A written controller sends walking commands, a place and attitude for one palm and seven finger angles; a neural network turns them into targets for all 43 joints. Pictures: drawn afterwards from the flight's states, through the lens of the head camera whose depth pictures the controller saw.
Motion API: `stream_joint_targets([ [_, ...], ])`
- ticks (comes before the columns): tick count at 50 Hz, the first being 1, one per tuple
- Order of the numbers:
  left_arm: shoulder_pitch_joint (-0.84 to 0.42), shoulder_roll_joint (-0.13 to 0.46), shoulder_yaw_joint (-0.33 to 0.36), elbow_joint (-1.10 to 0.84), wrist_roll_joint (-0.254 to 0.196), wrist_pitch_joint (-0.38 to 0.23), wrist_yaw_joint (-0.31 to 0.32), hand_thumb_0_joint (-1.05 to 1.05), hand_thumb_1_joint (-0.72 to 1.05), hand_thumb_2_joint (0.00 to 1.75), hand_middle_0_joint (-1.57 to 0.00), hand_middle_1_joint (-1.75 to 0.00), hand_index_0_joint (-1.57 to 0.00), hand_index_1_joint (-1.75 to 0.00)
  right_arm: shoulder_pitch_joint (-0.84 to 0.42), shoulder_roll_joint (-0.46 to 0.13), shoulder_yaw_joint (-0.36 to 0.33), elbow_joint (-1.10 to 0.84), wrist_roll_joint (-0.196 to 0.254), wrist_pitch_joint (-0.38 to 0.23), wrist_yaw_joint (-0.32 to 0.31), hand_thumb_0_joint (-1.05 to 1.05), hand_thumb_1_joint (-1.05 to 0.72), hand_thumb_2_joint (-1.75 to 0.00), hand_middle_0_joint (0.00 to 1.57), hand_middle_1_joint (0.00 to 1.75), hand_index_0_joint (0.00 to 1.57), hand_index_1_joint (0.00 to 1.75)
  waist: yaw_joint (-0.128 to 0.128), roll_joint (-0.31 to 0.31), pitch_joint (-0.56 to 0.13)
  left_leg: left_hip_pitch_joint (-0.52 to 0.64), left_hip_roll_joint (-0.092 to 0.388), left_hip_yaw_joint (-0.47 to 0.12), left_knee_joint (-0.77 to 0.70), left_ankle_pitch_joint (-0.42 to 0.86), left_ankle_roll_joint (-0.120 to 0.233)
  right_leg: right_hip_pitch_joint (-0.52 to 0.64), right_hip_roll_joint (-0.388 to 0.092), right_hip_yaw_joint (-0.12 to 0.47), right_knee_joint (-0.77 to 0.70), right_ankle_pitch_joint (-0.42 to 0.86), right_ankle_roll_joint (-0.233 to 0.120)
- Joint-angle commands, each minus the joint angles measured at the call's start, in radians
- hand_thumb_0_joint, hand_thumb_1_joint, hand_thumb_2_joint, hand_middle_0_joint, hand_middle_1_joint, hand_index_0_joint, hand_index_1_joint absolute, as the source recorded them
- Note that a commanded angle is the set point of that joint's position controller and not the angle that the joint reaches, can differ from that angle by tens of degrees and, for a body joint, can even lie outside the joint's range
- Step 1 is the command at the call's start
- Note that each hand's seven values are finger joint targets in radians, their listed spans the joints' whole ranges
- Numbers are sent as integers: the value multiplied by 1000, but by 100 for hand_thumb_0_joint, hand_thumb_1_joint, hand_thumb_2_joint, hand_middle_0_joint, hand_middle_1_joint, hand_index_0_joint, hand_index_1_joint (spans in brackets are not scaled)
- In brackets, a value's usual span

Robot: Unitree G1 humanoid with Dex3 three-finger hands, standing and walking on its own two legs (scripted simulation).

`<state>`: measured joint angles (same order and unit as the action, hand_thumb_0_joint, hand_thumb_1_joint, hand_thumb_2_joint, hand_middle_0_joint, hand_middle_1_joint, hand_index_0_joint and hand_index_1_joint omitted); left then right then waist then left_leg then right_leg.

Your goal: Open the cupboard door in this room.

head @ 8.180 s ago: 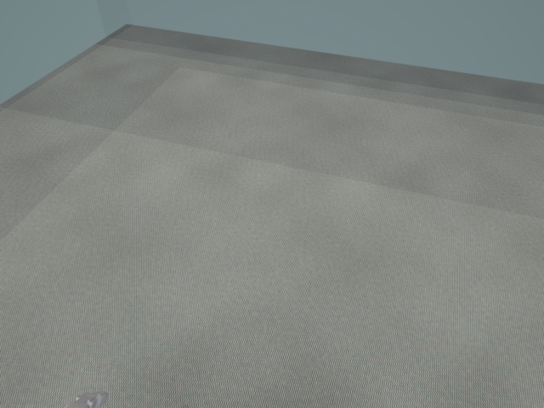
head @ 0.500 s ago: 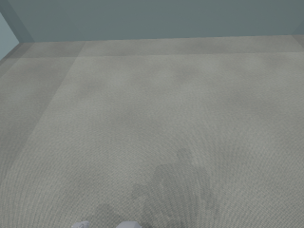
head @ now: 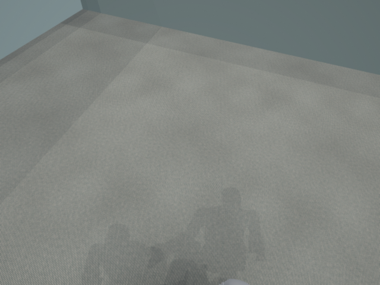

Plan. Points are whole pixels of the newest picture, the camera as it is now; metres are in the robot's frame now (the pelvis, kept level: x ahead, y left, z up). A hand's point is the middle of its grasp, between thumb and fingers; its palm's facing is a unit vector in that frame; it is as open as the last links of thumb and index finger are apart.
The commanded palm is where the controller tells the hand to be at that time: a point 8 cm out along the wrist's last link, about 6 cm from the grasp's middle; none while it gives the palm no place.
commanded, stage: turn or walk to find it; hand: left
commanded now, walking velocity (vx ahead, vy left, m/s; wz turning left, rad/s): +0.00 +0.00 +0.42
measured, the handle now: out of the picture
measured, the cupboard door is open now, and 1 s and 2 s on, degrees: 0 0 0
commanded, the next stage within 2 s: stand and wait in 1.84 s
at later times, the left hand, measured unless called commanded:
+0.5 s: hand out of the picture +0.00 +0.15 -0.15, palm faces +0.24 -0.94 -0.26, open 7.4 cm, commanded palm none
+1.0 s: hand out of the picture -0.08 +0.21 -0.16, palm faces +0.45 -0.85 -0.26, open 7.4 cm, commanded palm none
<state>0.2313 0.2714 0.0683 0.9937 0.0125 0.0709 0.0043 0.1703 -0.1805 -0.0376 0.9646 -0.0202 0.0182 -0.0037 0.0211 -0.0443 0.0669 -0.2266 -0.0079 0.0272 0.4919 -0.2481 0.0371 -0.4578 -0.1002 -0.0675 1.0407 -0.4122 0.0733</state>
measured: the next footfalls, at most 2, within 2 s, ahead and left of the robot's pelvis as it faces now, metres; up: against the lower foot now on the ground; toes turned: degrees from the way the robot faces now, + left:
right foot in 0.26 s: +0.03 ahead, -0.14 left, +0.00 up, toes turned +3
left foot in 0.72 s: -0.06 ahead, +0.11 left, +0.00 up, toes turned +24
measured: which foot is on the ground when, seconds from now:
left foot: down 0.00-0.28, up 0.30-0.70, down 0.72-1.00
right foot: up 0.00-0.24, down 0.26-0.72, up 0.74-1.00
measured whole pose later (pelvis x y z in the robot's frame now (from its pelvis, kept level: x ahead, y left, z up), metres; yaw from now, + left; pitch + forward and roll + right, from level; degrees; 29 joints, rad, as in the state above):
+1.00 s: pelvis -0.06 -0.01 +0.00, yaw +25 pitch +0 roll +0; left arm 0.17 0.25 0.06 0.95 0.01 0.06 0.01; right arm 0.15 -0.19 -0.04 0.95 -0.02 0.02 0.00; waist 0.01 -0.01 0.07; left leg -0.24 -0.02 -0.02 0.47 -0.23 0.02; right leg -0.41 -0.08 -0.04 0.93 -0.45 0.08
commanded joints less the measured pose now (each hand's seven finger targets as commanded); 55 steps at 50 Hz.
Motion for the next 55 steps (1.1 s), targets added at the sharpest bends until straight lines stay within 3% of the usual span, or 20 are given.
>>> stream_joint_targets([
  [1,-51,45,4,-93,2,-35,9,0,90,90,-20,-30,-20,-30,53,-214,-52,-47,3,-12,-15,0,-90,-90,20,30,20,30,-47,170,-79,124,250,-256,-176,375,128,-62,5,40,-34,-2,15],
  [5,-87,27,2,-121,0,-38,14,0,90,90,-20,-30,-20,-30,69,-219,-60,-50,-4,-4,-12,0,-90,-90,20,30,20,30,-63,182,-82,114,247,-321,-167,339,140,-18,29,44,-154,-39,9],
  [11,20,32,3,-107,-6,-54,21,0,90,90,-20,-30,-20,-30,19,-213,-69,-73,-2,6,-4,0,-90,-90,20,30,20,30,-7,181,-105,-48,183,-348,-91,276,93,258,68,18,-520,123,-14],
  [12,57,50,8,-103,-3,-63,24,0,90,90,-20,-30,-20,-30,13,-192,-67,-80,4,6,-1,0,-90,-90,20,30,20,30,12,132,-119,-119,138,-318,-34,189,52,362,34,39,-654,196,-21],
  [13,70,120,22,-106,10,-73,31,0,90,90,-20,-30,-20,-30,31,-134,-60,-91,13,6,5,0,-90,-90,20,30,20,30,14,-73,-127,-287,36,-209,125,-6,-12,480,-150,228,-749,141,-82],
  [14,58,182,32,-124,17,-72,32,0,90,90,-20,-30,-20,-30,9,-107,-55,-123,9,7,7,0,-90,-90,20,30,20,30,27,-241,-79,-376,-68,-83,347,-291,-61,409,-353,411,-805,172,-192],
  [15,24,164,35,-141,4,-75,34,0,90,90,-20,-30,-20,-30,17,-161,-69,-105,-7,26,4,0,-90,-90,20,30,20,30,20,-257,-67,-348,-20,-143,514,-300,-56,277,-363,413,-839,101,-222],
  [17,-76,109,20,-162,5,-70,33,0,90,90,-20,-30,-20,-30,27,-153,-74,-72,-5,40,16,0,-90,-90,20,30,20,30,-35,-90,16,-333,9,-127,687,-189,-59,171,-267,268,-824,74,-196],
  [19,-100,75,7,-166,4,-79,29,0,90,90,-20,-30,-20,-30,83,-131,-68,-42,-5,43,22,0,-90,-90,20,30,20,30,-56,-90,3,-329,17,-87,732,-103,-83,209,-198,119,-779,209,-166],
  [29,58,138,27,-86,20,-76,28,0,90,90,-20,-30,-20,-30,-35,-104,-38,-56,10,26,17,0,-90,-90,20,30,20,30,29,-148,-68,-219,40,21,340,-224,-103,380,-256,51,-662,567,-219],
  [33,30,150,34,-72,13,-66,25,0,90,90,-20,-30,-20,-30,38,-112,-33,-41,12,9,11,0,-90,-90,20,30,20,30,-15,-142,-114,-38,27,67,44,-69,-84,343,-243,-17,-542,569,-159],
  [34,26,135,30,-74,4,-58,22,0,90,90,-20,-30,-20,-30,68,-141,-38,-35,10,2,13,0,-90,-90,20,30,20,30,-35,-62,-127,83,45,44,-84,63,-69,258,-212,-56,-456,486,-108],
  [36,-5,32,1,-133,2,-46,13,0,90,90,-20,-30,-20,-30,137,-302,-72,-37,3,-4,8,0,-90,-90,20,30,20,30,-73,339,-127,219,401,-366,-171,502,100,-83,-28,-93,-106,-209,-1],
  [37,-51,42,1,-141,7,-35,20,0,90,90,-20,-30,-20,-30,156,-294,-72,-21,1,-5,-1,0,-90,-90,20,30,20,30,-94,290,-137,158,406,-367,-177,425,144,-74,-27,-11,-5,-219,-6],
  [39,-97,54,10,-122,3,-32,14,0,90,90,-20,-30,-20,-30,66,-240,-58,-35,-3,-4,-15,0,-90,-90,20,30,20,30,-67,277,-41,64,319,-308,-181,369,135,-102,-31,43,63,-100,-7],
  [42,-37,50,7,-87,2,-39,5,0,90,90,-20,-30,-20,-30,12,-217,-46,-56,1,-15,-17,0,-90,-90,20,30,20,30,-31,196,-78,105,249,-214,-150,482,113,-66,-11,34,47,-16,5],
  [47,-78,35,-1,-118,-2,-40,9,0,90,90,-20,-30,-20,-30,50,-228,-57,-56,-2,-9,-14,0,-90,-90,20,30,20,30,-55,172,-105,152,256,-268,-130,495,140,-42,17,39,-98,-47,13],
  [52,-33,29,-2,-130,-6,-48,14,0,90,90,-20,-30,-20,-30,7,-230,-65,-78,-7,3,-6,0,-90,-90,20,30,20,30,-32,219,-110,50,224,-315,-101,427,122,124,58,17,-340,-4,-4],
  [54,36,40,2,-113,-5,-60,16,0,90,90,-20,-30,-20,-30,-11,-221,-67,-87,0,6,-4,0,-90,-90,20,30,20,30,4,179,-124,-35,178,-301,-34,346,78,275,62,2,-551,159,-8],
  [55,67,77,10,-109,1,-72,20,0,90,90,-20,-30,-20,-30,-3,-186,-65,-90,8,4,1,0,-90,-90,20,30,20,30,16,88,-141,-127,119,-259,49,215,26,397,-4,62,-672,235,-23],
])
